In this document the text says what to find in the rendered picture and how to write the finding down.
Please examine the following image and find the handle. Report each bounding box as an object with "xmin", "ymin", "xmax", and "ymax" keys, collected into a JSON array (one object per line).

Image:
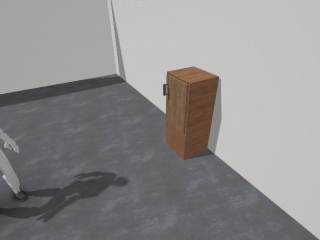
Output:
[{"xmin": 163, "ymin": 84, "xmax": 169, "ymax": 96}]

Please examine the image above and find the robot left hand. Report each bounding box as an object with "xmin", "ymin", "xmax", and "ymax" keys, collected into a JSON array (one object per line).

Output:
[{"xmin": 4, "ymin": 138, "xmax": 19, "ymax": 153}]

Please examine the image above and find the left robot foot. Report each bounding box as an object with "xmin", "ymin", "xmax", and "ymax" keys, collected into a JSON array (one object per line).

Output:
[{"xmin": 12, "ymin": 191, "xmax": 28, "ymax": 202}]

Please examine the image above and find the cupboard door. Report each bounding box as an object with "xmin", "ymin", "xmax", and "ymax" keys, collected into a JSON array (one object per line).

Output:
[{"xmin": 166, "ymin": 74, "xmax": 189, "ymax": 133}]

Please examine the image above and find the left robot thigh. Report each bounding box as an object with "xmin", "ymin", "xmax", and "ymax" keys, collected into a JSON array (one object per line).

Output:
[{"xmin": 0, "ymin": 149, "xmax": 16, "ymax": 183}]

